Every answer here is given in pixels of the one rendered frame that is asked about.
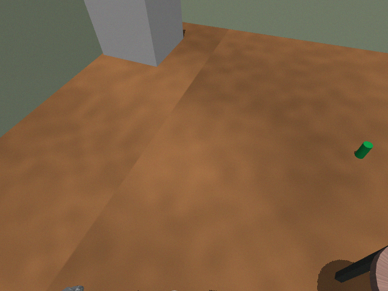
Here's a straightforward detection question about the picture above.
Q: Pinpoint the stool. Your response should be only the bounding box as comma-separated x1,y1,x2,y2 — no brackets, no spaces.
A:
335,246,388,291

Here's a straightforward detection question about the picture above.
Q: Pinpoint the can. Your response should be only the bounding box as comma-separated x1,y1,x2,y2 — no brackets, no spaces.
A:
355,141,373,159

